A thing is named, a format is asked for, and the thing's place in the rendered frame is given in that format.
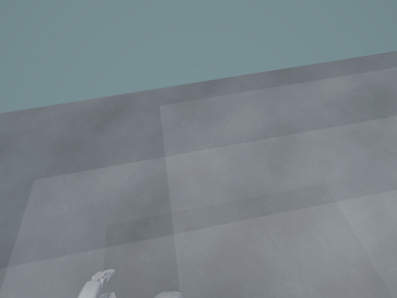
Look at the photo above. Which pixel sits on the robot left hand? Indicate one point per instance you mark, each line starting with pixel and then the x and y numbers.
pixel 92 288

